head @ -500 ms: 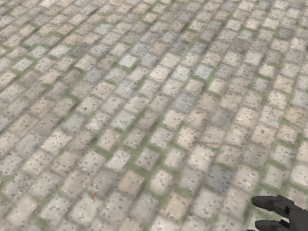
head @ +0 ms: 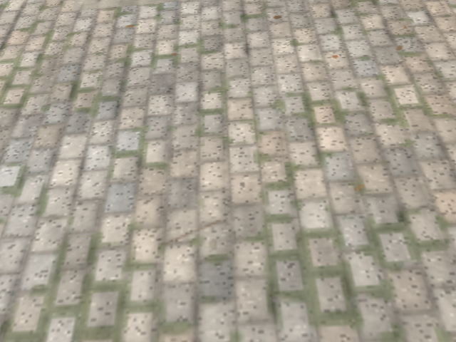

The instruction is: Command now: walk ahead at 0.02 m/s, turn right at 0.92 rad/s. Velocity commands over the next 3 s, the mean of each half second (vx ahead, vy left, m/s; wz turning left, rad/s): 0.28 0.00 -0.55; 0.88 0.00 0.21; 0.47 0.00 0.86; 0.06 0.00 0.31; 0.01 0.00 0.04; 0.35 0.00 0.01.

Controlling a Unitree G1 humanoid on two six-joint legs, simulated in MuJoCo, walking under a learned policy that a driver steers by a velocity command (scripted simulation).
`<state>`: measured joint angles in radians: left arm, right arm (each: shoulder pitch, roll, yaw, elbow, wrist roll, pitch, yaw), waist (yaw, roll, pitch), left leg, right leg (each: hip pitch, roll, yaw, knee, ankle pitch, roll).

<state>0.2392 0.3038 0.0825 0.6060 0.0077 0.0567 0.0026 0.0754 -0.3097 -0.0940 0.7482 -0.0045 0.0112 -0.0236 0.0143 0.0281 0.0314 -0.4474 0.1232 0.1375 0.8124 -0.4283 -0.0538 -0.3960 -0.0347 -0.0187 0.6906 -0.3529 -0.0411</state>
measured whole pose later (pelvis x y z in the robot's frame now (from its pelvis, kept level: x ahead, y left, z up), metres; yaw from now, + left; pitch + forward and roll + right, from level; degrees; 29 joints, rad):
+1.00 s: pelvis +0.37 -0.10 -0.01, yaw -5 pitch +3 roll -2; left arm 0.06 0.25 0.03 0.57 -0.01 -0.12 -0.03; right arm 0.48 -0.25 -0.01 0.87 0.05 -0.07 -0.01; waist -0.07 0.03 0.05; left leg -0.22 0.05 -0.14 1.18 -0.43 0.06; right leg -0.50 -0.03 -0.04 0.66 -0.21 0.03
